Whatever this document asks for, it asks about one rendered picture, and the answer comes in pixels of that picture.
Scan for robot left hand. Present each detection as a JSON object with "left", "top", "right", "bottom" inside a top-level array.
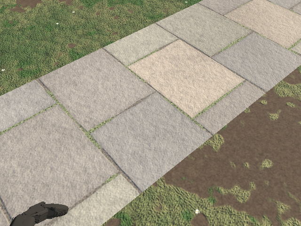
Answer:
[{"left": 9, "top": 202, "right": 69, "bottom": 226}]

